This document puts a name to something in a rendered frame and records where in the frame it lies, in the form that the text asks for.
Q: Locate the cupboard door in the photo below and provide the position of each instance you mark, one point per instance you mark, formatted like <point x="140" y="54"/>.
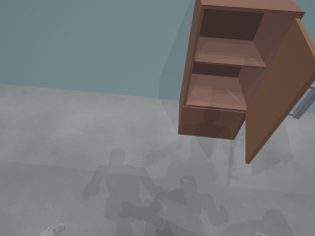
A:
<point x="289" y="76"/>

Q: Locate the handle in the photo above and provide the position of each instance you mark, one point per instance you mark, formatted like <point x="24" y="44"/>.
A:
<point x="304" y="104"/>

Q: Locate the left robot hand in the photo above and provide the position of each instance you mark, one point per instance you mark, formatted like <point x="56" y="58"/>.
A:
<point x="54" y="230"/>

